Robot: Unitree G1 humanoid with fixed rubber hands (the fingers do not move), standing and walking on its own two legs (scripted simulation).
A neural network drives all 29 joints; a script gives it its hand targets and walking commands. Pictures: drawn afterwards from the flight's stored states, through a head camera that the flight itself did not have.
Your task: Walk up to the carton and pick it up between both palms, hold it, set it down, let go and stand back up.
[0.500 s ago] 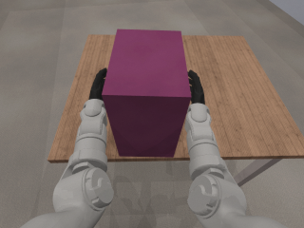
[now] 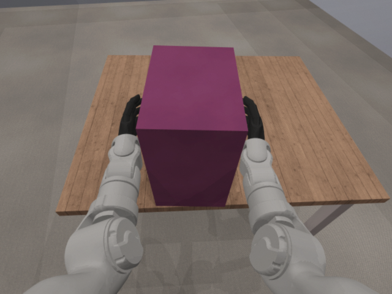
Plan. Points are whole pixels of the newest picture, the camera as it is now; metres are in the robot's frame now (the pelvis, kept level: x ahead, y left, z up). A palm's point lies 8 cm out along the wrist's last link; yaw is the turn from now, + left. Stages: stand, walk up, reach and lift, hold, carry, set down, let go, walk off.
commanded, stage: reach and lift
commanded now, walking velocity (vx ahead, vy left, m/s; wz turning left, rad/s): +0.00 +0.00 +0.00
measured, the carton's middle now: (191, 132) +0.45 +0.02 +0.07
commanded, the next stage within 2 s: none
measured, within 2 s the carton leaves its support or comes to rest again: neither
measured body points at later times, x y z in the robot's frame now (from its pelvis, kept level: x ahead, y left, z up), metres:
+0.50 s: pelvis -0.02 +0.00 +0.00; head -0.03 +0.02 +0.45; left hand +0.40 +0.16 +0.14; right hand +0.41 -0.10 +0.15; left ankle +0.02 +0.12 -0.75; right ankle -0.04 -0.09 -0.75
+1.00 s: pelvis -0.03 +0.00 +0.00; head -0.07 +0.03 +0.45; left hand +0.39 +0.15 +0.18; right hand +0.38 -0.12 +0.18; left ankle +0.02 +0.12 -0.75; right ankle -0.04 -0.09 -0.75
